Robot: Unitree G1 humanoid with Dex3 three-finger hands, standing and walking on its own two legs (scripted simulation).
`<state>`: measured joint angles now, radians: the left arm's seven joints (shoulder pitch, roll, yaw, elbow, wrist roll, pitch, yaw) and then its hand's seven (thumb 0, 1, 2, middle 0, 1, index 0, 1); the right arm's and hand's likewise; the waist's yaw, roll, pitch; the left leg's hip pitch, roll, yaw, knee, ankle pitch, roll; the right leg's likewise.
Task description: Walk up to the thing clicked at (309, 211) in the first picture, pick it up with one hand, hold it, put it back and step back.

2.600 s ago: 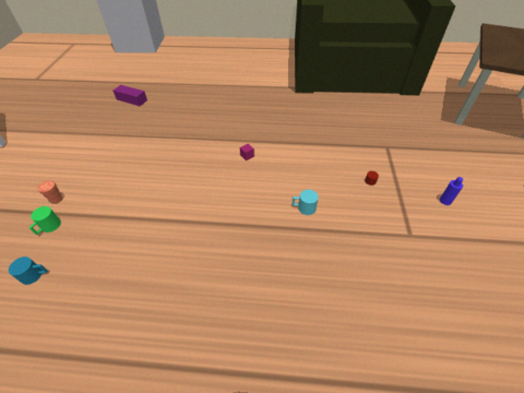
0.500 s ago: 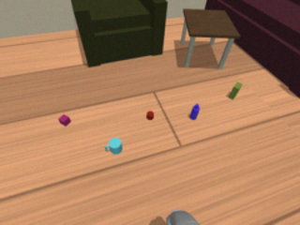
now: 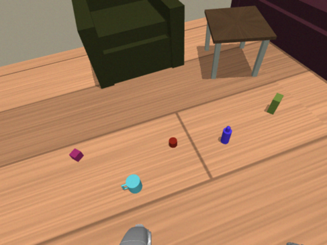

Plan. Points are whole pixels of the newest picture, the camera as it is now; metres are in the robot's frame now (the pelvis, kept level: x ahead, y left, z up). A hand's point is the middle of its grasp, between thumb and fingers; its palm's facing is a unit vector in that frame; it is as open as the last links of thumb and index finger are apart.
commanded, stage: walk up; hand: left
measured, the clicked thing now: (131, 184) +0.55 +0.29 -0.72
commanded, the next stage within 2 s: stand in 1.68 s
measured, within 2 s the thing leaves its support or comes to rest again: neither
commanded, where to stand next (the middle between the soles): +0.13 +0.04 m, yaw +2 degrees
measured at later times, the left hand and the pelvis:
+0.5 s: hand out of the picture +0.13 +0.32 -0.15, palm faces -0.05 -0.90 -0.44, open 7.3 cm; pelvis +0.08 +0.04 -0.02, yaw +0 degrees
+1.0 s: hand (77, 220) +0.21 +0.29 -0.15, palm faces -0.03 -0.94 -0.34, open 7.3 cm; pelvis +0.10 +0.05 +0.01, yaw +0 degrees
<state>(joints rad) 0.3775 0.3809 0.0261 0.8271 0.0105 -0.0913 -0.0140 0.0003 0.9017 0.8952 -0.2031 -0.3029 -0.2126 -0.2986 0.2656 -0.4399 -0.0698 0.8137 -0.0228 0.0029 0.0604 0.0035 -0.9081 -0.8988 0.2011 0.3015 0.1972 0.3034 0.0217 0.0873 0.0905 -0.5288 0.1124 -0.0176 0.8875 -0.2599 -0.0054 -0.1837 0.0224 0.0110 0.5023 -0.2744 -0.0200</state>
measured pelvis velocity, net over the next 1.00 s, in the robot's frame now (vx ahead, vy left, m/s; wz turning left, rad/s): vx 0.10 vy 0.05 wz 0.00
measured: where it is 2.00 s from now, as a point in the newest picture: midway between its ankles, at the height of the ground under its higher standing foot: outside the picture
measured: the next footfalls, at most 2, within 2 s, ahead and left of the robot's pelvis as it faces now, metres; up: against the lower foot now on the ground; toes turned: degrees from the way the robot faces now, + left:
left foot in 0.12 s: +0.15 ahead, +0.17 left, +0.00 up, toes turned +0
right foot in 0.44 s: +0.15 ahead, -0.09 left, +0.00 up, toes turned -2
